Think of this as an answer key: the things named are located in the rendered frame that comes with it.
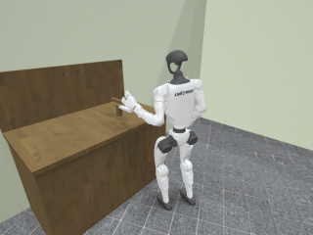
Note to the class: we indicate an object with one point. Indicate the right robot forearm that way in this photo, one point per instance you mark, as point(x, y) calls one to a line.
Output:
point(196, 116)

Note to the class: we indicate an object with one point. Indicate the robot thigh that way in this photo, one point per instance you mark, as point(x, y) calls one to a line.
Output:
point(185, 152)
point(162, 146)

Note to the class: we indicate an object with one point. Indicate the counter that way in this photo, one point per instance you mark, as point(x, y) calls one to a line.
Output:
point(79, 156)

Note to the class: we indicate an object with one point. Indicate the left robot hand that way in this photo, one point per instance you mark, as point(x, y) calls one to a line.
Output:
point(130, 101)

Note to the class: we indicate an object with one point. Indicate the left robot forearm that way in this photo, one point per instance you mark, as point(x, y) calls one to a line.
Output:
point(146, 116)

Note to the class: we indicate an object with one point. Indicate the right robot hand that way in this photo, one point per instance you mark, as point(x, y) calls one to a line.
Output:
point(188, 124)

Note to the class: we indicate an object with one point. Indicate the robot right upper arm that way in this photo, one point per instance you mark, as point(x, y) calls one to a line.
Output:
point(199, 96)

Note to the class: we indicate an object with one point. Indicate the robot left thigh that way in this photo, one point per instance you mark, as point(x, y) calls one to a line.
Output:
point(162, 146)

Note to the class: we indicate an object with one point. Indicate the robot right thigh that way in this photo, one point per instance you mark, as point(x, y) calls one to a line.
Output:
point(185, 152)

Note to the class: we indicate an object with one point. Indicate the robot left upper arm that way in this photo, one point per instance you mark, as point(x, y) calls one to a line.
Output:
point(159, 100)

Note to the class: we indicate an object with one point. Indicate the tap lever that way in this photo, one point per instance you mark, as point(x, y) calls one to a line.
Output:
point(125, 109)

